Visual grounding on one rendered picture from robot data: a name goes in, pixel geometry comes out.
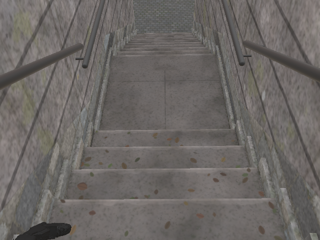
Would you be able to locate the stairs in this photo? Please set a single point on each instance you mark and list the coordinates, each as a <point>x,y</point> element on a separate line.
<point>167,184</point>
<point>175,43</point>

